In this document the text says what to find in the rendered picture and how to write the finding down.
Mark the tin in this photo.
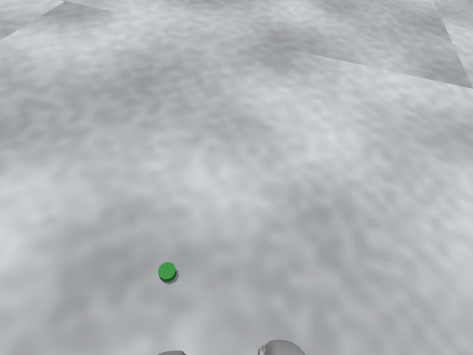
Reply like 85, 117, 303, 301
158, 262, 177, 282

